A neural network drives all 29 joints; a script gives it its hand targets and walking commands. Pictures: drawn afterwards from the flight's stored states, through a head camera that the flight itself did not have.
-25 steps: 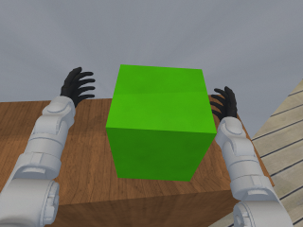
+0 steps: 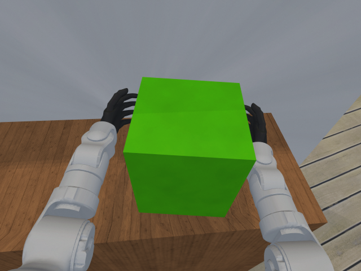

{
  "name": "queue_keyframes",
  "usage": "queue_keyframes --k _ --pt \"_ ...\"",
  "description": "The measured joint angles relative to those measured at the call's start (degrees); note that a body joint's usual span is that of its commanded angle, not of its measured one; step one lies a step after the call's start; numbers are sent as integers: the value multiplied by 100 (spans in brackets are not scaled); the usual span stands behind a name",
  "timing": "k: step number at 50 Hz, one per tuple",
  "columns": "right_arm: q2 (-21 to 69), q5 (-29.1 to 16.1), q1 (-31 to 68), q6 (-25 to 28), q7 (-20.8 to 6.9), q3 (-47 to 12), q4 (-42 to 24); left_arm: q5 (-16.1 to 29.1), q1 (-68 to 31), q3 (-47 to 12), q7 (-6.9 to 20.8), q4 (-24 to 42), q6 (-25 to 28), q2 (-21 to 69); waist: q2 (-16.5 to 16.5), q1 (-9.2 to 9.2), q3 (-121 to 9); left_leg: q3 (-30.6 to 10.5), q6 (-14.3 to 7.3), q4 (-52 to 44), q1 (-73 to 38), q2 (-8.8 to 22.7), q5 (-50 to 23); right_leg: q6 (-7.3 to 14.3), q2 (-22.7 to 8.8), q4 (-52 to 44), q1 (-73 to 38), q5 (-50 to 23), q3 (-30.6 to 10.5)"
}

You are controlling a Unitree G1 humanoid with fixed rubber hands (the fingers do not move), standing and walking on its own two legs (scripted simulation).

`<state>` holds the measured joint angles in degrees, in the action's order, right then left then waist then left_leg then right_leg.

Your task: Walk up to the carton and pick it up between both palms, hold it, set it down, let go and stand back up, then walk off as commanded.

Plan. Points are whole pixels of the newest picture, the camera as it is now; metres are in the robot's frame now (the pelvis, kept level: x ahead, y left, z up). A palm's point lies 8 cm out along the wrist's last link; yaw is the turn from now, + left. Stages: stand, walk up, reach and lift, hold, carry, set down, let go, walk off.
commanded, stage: reach and lift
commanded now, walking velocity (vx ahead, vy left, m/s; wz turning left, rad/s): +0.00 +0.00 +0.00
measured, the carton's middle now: (186, 151) +0.38 -0.02 +0.06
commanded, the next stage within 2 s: none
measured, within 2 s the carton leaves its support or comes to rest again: leaves its support in 1.24 s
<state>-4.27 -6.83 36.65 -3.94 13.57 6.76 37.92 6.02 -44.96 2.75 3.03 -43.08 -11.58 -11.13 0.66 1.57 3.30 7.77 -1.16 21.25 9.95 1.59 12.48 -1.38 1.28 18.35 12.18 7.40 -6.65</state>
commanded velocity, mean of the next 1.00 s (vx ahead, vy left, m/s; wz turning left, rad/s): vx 0.00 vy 0.00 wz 0.00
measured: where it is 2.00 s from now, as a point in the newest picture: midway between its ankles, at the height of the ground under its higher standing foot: outside the picture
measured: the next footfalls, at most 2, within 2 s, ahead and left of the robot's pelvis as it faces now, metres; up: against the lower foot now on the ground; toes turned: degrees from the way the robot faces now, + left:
none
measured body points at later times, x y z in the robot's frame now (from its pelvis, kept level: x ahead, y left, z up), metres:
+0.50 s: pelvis +0.00 +0.00 +0.00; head +0.03 +0.02 +0.45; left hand +0.44 +0.14 +0.11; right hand +0.40 -0.16 +0.10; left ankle -0.01 +0.10 -0.75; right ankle +0.03 -0.14 -0.75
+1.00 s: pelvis +0.00 +0.01 +0.00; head +0.02 +0.02 +0.45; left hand +0.43 +0.15 +0.11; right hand +0.40 -0.15 +0.10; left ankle -0.01 +0.10 -0.75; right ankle +0.03 -0.14 -0.75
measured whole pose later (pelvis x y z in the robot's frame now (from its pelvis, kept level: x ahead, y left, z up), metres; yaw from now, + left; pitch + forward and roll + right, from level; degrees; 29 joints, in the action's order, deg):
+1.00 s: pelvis +0.00 +0.01 +0.00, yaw +0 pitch +1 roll -1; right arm 3.1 5.0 35.2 1.1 10.8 14.6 40.2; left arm -8.3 -42.9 12.5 2.3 -43.2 -9.7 -4.6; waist 1.6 1.6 0.5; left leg 7.8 -1.5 21.0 10.0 1.3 12.5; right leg -1.6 0.9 17.1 11.7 6.9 -6.6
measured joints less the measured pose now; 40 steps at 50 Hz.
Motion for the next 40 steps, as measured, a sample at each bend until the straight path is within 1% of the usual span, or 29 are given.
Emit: queue_keyframes --k 6,11,13,16,20,23,40 --pt "16 22 10 48 1 0 51 -214 0 7 -22 0 2 107 1 0 -9 0 -1 0 0 0 0 -6 0 -1 0 -2 0" --pt "71 161 12 107 -3 26 60 -378 0 99 -33 1 24 149 15 0 -12 0 -5 -1 0 0 0 -8 0 -1 0 -3 0" --pt "118 321 16 146 -28 79 60 -526 0 197 -27 1 73 202 34 0 -10 0 -11 -1 0 -1 0 -10 -1 -2 0 -3 0" --pt "224 660 21 261 -174 256 71 -781 0 347 -18 0 132 300 53 0 -16 0 -11 -7 0 -5 0 -10 -5 -7 0 -3 0" --pt "414 1053 10 325 -334 600 86 -1178 1 780 57 -9 153 544 84 0 -62 0 -11 -26 0 -11 -2 -10 -11 -25 0 -6 0" --pt "518 1166 -26 372 -363 734 90 -1367 14 924 61 -9 157 629 93 0 -107 0 -11 -27 0 -14 -2 -15 -14 -29 -2 -8 0" --pt "660 1184 -127 445 -336 780 162 -1431 152 971 40 -9 173 646 93 0 -229 0 -34 -29 0 -31 -3 -25 -35 -116 -44 -50 1"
